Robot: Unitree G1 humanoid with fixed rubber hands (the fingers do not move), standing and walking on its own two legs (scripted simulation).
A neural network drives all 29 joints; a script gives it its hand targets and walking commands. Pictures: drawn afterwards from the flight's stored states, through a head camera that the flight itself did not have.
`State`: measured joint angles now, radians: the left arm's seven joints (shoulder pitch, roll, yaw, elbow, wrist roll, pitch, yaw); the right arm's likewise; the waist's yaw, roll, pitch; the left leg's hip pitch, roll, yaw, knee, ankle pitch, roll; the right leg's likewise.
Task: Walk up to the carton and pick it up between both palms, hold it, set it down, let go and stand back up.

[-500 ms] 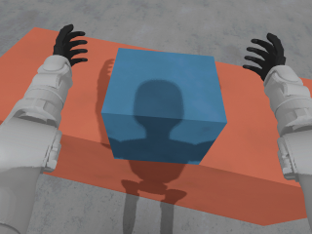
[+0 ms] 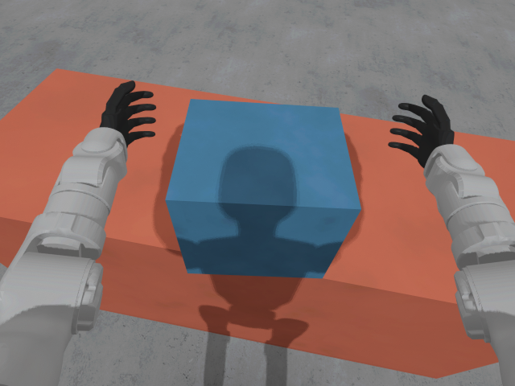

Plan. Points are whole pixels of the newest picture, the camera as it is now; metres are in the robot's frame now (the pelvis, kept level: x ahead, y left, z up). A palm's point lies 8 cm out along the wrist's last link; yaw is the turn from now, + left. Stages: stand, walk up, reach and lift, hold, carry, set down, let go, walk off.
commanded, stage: set down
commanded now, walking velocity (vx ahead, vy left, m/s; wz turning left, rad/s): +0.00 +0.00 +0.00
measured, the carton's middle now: (260, 193) +0.46 +0.04 +0.00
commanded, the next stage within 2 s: none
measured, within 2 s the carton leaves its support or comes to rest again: neither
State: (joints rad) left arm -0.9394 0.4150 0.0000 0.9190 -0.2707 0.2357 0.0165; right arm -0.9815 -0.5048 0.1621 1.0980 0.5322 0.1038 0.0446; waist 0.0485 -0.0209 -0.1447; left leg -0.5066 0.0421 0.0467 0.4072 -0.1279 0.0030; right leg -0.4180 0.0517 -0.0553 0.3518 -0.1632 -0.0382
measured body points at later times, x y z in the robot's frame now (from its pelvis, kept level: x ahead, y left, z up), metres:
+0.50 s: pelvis +0.00 +0.00 +0.00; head +0.04 +0.01 +0.45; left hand +0.39 +0.27 +0.09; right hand +0.42 -0.22 +0.09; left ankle +0.03 +0.12 -0.74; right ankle -0.01 -0.09 -0.74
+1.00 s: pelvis +0.01 +0.00 +0.00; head +0.02 +0.01 +0.45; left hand +0.33 +0.26 +0.03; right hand +0.35 -0.22 +0.03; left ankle +0.03 +0.12 -0.74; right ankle -0.01 -0.09 -0.74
